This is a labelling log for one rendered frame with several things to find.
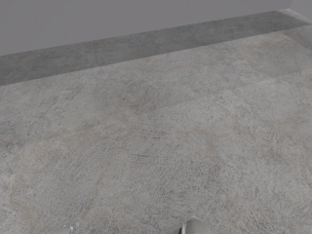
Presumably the left robot hand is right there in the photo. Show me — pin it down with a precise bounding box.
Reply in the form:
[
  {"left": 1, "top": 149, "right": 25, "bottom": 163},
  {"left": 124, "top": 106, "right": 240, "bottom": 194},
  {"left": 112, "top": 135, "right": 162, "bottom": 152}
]
[{"left": 56, "top": 219, "right": 83, "bottom": 234}]

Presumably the robot right thigh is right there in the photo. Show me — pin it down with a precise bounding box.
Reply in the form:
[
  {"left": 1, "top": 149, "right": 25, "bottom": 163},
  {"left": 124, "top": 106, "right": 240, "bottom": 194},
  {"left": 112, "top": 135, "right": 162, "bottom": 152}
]
[{"left": 181, "top": 219, "right": 213, "bottom": 234}]

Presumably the right robot shin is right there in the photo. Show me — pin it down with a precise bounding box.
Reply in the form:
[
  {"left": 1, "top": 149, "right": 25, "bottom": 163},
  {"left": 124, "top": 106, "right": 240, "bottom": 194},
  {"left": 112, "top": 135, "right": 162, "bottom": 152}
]
[{"left": 188, "top": 216, "right": 199, "bottom": 220}]

